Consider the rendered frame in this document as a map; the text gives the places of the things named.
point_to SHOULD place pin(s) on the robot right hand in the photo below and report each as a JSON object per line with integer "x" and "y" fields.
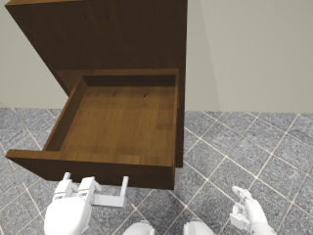
{"x": 244, "y": 216}

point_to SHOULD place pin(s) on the left robot thigh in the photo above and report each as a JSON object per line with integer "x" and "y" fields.
{"x": 139, "y": 228}

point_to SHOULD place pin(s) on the drawer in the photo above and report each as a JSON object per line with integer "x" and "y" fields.
{"x": 112, "y": 125}

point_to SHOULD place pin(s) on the cabinet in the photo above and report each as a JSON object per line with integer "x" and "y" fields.
{"x": 74, "y": 37}

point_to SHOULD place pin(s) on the robot left hand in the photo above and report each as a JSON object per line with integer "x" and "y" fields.
{"x": 68, "y": 215}

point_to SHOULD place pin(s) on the handle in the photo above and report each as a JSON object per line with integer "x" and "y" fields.
{"x": 105, "y": 201}

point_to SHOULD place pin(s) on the right robot forearm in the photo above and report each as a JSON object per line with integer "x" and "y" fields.
{"x": 261, "y": 229}

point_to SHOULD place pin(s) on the robot thigh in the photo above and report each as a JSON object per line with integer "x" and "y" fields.
{"x": 196, "y": 228}
{"x": 139, "y": 228}

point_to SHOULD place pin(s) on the right robot thigh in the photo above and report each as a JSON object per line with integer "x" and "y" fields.
{"x": 196, "y": 228}

